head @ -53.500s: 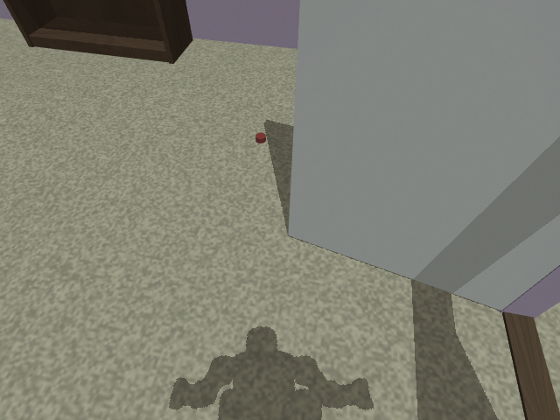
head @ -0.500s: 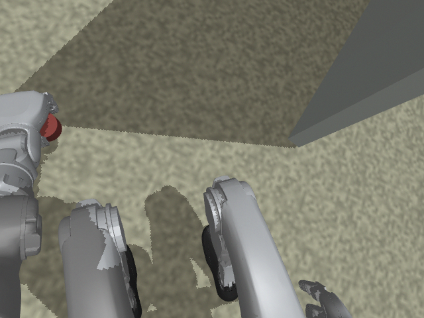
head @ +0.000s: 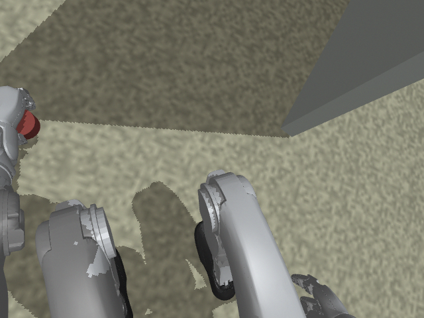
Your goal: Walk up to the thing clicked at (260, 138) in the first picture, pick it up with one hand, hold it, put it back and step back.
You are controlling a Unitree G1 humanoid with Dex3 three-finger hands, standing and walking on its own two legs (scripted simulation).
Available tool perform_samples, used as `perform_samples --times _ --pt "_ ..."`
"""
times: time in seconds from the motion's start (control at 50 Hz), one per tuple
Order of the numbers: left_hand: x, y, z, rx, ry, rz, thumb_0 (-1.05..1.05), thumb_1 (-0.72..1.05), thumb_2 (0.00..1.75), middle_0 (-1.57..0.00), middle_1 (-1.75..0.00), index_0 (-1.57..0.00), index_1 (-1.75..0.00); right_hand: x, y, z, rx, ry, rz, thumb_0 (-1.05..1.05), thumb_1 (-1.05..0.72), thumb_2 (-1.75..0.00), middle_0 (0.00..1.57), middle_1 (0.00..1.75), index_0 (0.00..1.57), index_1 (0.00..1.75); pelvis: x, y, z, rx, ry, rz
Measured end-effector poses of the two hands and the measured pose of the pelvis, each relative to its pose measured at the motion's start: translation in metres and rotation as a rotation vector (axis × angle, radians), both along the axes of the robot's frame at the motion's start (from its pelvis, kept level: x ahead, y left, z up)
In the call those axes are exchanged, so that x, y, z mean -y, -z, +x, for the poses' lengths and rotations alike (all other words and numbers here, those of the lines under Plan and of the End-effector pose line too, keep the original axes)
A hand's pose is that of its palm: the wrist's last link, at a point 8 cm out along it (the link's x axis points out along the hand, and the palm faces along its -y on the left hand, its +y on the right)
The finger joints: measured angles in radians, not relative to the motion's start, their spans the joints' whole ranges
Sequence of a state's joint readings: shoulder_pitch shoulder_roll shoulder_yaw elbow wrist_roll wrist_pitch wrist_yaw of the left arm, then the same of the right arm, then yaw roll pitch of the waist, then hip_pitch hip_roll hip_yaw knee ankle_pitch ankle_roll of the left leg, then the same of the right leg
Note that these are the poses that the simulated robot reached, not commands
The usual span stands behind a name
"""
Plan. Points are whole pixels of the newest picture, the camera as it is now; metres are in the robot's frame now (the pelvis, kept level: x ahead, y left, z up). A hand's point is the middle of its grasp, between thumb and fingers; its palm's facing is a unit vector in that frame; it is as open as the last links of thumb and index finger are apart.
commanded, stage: lower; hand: left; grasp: from above
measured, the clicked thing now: (21, 124) +0.49 +0.28 -0.22
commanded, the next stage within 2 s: rest in 0.20 s
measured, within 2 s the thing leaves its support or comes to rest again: rests again in 1.18 s
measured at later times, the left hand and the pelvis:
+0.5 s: hand (24, 134) +0.48 +0.28 -0.23, palm faces -0.44 -0.11 -0.89, open 7.9 cm; pelvis +0.00 +0.00 -0.02, yaw -3 degrees
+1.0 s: hand (32, 136) +0.48 +0.27 -0.26, palm faces -0.43 -0.12 -0.89, open 7.9 cm; pelvis +0.00 +0.01 -0.03, yaw -5 degrees
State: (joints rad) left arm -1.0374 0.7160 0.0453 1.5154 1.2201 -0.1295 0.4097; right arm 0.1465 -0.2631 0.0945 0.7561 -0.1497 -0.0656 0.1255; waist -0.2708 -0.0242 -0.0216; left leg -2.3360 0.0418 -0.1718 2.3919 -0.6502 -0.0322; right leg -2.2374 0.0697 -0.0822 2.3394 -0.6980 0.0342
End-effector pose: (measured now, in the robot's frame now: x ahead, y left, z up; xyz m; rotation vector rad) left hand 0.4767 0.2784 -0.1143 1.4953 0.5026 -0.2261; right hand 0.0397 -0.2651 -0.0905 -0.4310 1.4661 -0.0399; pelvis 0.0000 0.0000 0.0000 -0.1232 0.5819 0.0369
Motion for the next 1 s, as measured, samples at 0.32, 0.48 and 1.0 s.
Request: perform_samples --times 0.32,0.48,1.0 --pt "0.001 0.041 0.002 0.010 0.009 -0.019 0.02 0.36 0.18 -0.96 -0.42 -0.87 -0.30 -0.002 0.005 -0.010 -0.033 -0.039 -0.011 0.00 -0.92 -0.90 0.20 0.30 0.20 0.30 -0.002 0.018 0.001 0.031 0.017 -0.023" --pt "0.001 0.052 0.004 0.010 -0.012 -0.021 0.02 0.35 0.20 -0.97 -0.41 -0.88 -0.30 -0.006 0.005 -0.014 -0.040 -0.049 0.002 0.00 -0.91 -0.90 0.20 0.30 0.20 0.30 -0.003 0.021 0.002 0.038 0.025 -0.033" --pt "0.005 0.083 0.005 0.011 -0.025 -0.038 0.02 0.33 0.20 -1.00 -0.38 -0.90 -0.28 -0.014 -0.008 -0.025 -0.058 -0.132 0.017 0.00 -0.91 -0.90 0.20 0.30 0.20 0.30 -0.006 0.027 0.001 0.077 0.048 -0.069"
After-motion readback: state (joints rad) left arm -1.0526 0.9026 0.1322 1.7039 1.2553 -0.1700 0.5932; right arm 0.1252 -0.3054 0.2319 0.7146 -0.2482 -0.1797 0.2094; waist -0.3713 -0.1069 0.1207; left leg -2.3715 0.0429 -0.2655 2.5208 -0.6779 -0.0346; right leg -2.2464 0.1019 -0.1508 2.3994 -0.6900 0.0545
